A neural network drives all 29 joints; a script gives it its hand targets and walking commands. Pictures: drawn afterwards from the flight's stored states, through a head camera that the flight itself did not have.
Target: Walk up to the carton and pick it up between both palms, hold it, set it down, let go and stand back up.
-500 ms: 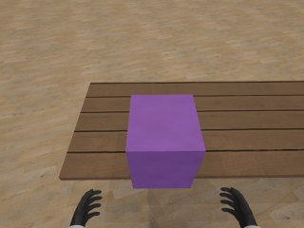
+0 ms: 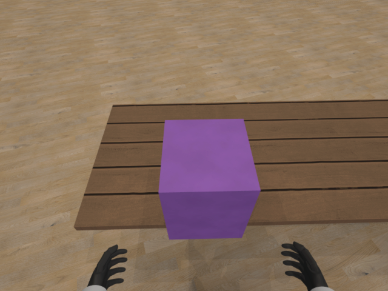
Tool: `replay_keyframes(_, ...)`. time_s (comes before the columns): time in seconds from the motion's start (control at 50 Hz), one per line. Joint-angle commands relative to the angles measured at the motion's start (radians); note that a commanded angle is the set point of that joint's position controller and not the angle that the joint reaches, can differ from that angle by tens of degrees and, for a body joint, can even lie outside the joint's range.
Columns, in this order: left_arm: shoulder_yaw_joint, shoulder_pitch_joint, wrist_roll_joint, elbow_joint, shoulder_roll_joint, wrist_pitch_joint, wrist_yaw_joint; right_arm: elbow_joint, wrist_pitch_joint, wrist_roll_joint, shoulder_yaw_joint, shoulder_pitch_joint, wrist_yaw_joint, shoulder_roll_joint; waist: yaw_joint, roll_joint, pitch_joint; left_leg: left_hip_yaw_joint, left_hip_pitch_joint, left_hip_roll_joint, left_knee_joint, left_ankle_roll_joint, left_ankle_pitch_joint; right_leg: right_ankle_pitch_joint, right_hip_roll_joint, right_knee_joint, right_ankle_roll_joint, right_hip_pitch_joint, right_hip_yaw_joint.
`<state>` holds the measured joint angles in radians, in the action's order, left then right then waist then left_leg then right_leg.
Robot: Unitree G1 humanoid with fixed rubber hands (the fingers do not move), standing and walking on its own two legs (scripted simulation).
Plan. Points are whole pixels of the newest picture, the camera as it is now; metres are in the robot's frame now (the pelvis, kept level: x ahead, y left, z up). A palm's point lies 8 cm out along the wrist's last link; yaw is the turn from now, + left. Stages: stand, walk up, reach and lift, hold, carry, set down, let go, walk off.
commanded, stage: set down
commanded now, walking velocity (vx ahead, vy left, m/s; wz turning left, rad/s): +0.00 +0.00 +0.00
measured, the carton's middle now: (204, 181) +0.39 +0.00 -0.05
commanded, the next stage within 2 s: let go in 0.26 s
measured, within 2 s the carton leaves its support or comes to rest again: neither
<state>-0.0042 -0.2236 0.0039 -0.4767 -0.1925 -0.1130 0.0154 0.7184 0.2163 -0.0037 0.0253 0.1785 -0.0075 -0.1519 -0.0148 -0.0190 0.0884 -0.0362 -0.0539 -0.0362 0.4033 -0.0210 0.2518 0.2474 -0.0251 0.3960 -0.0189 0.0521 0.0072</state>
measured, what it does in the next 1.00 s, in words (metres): stands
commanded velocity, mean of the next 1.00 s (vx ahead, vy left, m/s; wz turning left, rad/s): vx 0.00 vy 0.00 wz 0.00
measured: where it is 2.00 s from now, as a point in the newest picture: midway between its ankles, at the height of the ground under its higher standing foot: outside the picture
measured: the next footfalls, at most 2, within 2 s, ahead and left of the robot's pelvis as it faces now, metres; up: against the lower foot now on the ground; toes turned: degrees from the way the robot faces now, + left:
none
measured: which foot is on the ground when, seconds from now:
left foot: down 0.00-1.00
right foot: down 0.00-1.00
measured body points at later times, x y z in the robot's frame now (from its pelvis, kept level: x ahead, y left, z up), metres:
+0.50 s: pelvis -0.01 +0.00 +0.00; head -0.01 +0.01 +0.45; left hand +0.16 +0.23 -0.09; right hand +0.16 -0.23 -0.08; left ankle -0.01 +0.13 -0.74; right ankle -0.01 -0.11 -0.74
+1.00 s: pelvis -0.01 +0.00 -0.01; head -0.01 +0.01 +0.44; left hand +0.11 +0.25 -0.11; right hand +0.12 -0.23 -0.13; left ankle -0.01 +0.13 -0.74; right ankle -0.01 -0.11 -0.74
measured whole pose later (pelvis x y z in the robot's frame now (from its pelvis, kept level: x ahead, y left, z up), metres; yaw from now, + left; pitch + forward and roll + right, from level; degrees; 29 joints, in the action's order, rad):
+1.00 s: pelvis -0.01 +0.00 -0.01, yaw +5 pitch -1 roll -1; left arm -0.02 -0.22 -0.03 -0.64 -0.20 -0.03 0.00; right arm 0.77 -0.02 -0.02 0.05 0.25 -0.03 -0.19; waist -0.01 0.00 0.02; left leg 0.04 -0.23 -0.02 0.52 -0.02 0.27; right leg 0.28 0.00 0.48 -0.02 0.18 -0.08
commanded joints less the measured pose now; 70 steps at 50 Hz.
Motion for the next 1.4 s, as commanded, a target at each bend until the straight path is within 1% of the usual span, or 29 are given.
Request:
replay_keyframes(0.0, -0.036, 0.085, -0.007, 0.133, -0.103, 0.011, 0.003, -0.118, 0.025, -0.002, 0.036, -0.072, 0.001, -0.128, 0.003, 0.025, -0.09, -0.043, 0.102, 0.039, -0.025, -0.021, -0.311, -0.237, 0.0, -0.095, 0.013, 0.105, -0.04)
replay_keyframes(0.12, -0.035, 0.103, -0.008, 0.125, -0.107, 0.007, 0.0, -0.115, 0.024, -0.006, 0.037, -0.08, -0.003, -0.134, -0.002, 0.024, -0.09, -0.046, 0.101, 0.038, -0.027, -0.018, -0.295, -0.221, -0.001, -0.093, 0.014, 0.116, -0.042)
replay_keyframes(0.58, -0.02, 0.128, 0.001, 0.12, -0.116, -0.009, -0.001, -0.119, 0.002, -0.012, 0.055, -0.083, -0.009, -0.149, 0.001, 0.021, -0.079, -0.047, 0.07, 0.038, -0.029, -0.014, -0.221, -0.149, 0.004, -0.087, 0.012, 0.136, -0.044)
replay_keyframes(0.76, -0.017, 0.126, 0.007, 0.12, -0.123, -0.01, -0.001, -0.123, 0.0, -0.014, 0.056, -0.082, -0.008, -0.146, 0.001, 0.014, -0.085, -0.045, 0.06, 0.04, -0.026, -0.014, -0.213, -0.154, 0.007, -0.081, 0.015, 0.127, -0.044)
replay_keyframes(0.78, -0.059, 0.047, -0.059, 0.015, -0.153, 0.051, -0.007, -0.039, -0.134, 0.001, 0.06, 0.02, 0.0, -0.166, -0.017, 0.102, -0.064, 0.077, -0.195, -0.078, -0.005, 0.018, -0.404, -0.135, 0.088, -0.015, 0.036, 0.049, 0.003)
replay_keyframes(0.8, -0.065, 0.019, -0.05, -0.007, -0.158, 0.073, -0.01, -0.046, -0.192, -0.009, 0.061, 0.04, -0.001, -0.166, -0.008, 0.081, -0.03, 0.087, -0.304, -0.07, -0.023, 0.022, -0.257, -0.05, 0.097, -0.026, 0.041, 0.005, 0.005)
replay_keyframes(0.82, -0.062, 0.017, -0.047, -0.016, -0.145, 0.088, -0.013, -0.059, -0.216, -0.009, 0.056, 0.026, -0.006, -0.159, -0.013, 0.05, -0.037, 0.08, -0.288, -0.059, -0.006, 0.018, -0.244, -0.095, 0.101, -0.021, 0.041, 0.012, 0.01)
replay_keyframes(0.84, -0.055, 0.006, -0.043, -0.034, -0.124, 0.098, -0.016, -0.073, -0.225, -0.009, 0.056, 0.004, -0.01, -0.158, -0.022, 0.042, -0.086, 0.074, -0.236, -0.056, 0.017, 0.017, -0.263, -0.143, 0.1, -0.006, 0.035, 0.039, 0.008)
replay_keyframes(0.86, -0.049, 0.001, -0.04, -0.05, -0.114, 0.102, -0.017, -0.078, -0.228, -0.008, 0.056, 0.008, -0.014, -0.156, -0.016, 0.04, -0.12, 0.072, -0.213, -0.049, 0.032, 0.015, -0.232, -0.139, 0.098, -0.002, 0.03, 0.062, 0.004)
replay_keyframes(0.9, -0.05, 0.025, -0.039, -0.067, -0.115, 0.107, -0.013, -0.07, -0.222, -0.007, 0.058, 0.034, -0.02, -0.155, -0.002, 0.011, -0.156, 0.079, -0.246, -0.033, 0.048, 0.011, -0.196, -0.135, 0.11, -0.002, 0.018, 0.036, -0.005)
replay_keyframes(0.94, -0.054, 0.019, -0.034, -0.086, -0.118, 0.11, -0.009, -0.055, -0.216, -0.014, 0.059, 0.039, -0.022, -0.155, -0.006, 0.005, -0.159, 0.086, -0.246, -0.029, 0.059, 0.01, -0.195, -0.116, 0.117, -0.004, 0.009, 0.061, -0.007)
replay_keyframes(0.96, -0.056, 0.015, -0.032, -0.099, -0.119, 0.112, -0.007, -0.049, -0.214, -0.017, 0.059, 0.04, -0.021, -0.155, -0.007, 0.013, -0.158, 0.092, -0.245, -0.03, 0.066, 0.013, -0.204, -0.107, 0.119, -0.005, 0.006, 0.072, -0.009)
replay_keyframes(1.02, -0.06, 0.003, -0.029, -0.135, -0.119, 0.118, 0.0, -0.023, -0.212, -0.022, 0.061, 0.069, -0.014, -0.153, 0.001, 0.015, -0.141, 0.113, -0.263, -0.027, 0.073, 0.016, -0.219, -0.075, 0.121, -0.006, -0.001, 0.086, -0.021)
replay_keyframes(1.16, -0.07, -0.074, -0.026, -0.236, -0.108, 0.119, 0.01, 0.04, -0.211, -0.023, 0.06, 0.129, 0.009, -0.142, 0.0, 0.05, -0.1, 0.151, -0.269, -0.024, 0.068, 0.031, -0.222, -0.027, 0.12, -0.011, -0.01, 0.119, -0.04)
replay_keyframes(1.18, -0.072, -0.081, -0.027, -0.25, -0.109, 0.119, 0.012, 0.048, -0.212, -0.024, 0.059, 0.135, 0.013, -0.139, 0.0, 0.047, -0.097, 0.156, -0.27, -0.023, 0.064, 0.034, -0.22, -0.023, 0.12, -0.012, -0.01, 0.117, -0.046)
replay_keyframes(1.22, -0.074, -0.106, -0.025, -0.281, -0.105, 0.119, 0.015, 0.068, -0.213, -0.024, 0.058, 0.145, 0.018, -0.138, -0.004, 0.058, -0.081, 0.167, -0.273, -0.024, 0.058, 0.038, -0.223, -0.022, 0.12, -0.015, -0.01, 0.119, -0.048)
replay_keyframes(1.38, -0.075, -0.161, -0.027, -0.399, -0.079, 0.121, 0.024, 0.142, -0.216, -0.019, 0.053, 0.166, 0.034, -0.122, -0.007, 0.057, -0.042, 0.184, -0.268, -0.02, 0.033, 0.048, -0.22, -0.04, 0.125, -0.036, -0.013, 0.106, -0.061)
